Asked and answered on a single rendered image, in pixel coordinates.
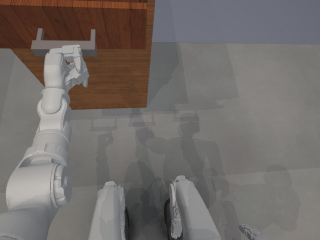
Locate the right robot shin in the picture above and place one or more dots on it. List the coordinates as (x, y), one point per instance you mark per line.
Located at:
(176, 225)

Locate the handle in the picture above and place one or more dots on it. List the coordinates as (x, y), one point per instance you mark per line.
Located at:
(41, 47)

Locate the left robot forearm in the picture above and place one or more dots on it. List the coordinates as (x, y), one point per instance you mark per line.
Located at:
(52, 139)

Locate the cabinet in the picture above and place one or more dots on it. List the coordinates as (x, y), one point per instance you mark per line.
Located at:
(118, 78)

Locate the right robot hand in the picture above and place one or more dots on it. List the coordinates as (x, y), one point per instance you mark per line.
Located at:
(251, 232)

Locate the robot left upper arm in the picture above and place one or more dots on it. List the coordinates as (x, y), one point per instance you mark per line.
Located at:
(35, 194)

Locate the left robot hand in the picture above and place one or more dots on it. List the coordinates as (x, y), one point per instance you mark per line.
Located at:
(56, 69)

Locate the right robot thigh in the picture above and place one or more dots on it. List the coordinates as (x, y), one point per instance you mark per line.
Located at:
(196, 221)

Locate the drawer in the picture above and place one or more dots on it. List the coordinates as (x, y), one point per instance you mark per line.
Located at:
(119, 24)

